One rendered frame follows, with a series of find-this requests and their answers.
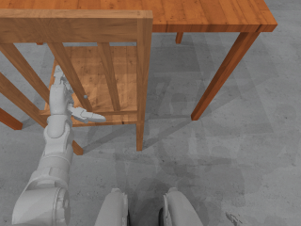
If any robot left upper arm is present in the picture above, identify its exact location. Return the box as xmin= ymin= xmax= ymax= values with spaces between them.
xmin=8 ymin=186 xmax=71 ymax=226

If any left robot forearm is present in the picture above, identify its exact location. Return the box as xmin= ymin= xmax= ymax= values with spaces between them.
xmin=11 ymin=114 xmax=74 ymax=225

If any robot left hand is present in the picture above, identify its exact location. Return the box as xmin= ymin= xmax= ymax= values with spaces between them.
xmin=49 ymin=65 xmax=106 ymax=124

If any table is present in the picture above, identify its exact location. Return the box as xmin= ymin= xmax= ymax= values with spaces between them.
xmin=0 ymin=0 xmax=278 ymax=130

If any robot right shin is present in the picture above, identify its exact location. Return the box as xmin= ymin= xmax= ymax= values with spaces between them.
xmin=163 ymin=187 xmax=178 ymax=226

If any robot right thigh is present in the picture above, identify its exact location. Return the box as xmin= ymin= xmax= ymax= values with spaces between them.
xmin=162 ymin=191 xmax=203 ymax=226

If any chair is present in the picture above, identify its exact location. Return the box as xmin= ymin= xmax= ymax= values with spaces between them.
xmin=0 ymin=8 xmax=153 ymax=155

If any robot right hand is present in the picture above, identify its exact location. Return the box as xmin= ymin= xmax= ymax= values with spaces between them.
xmin=225 ymin=211 xmax=251 ymax=226

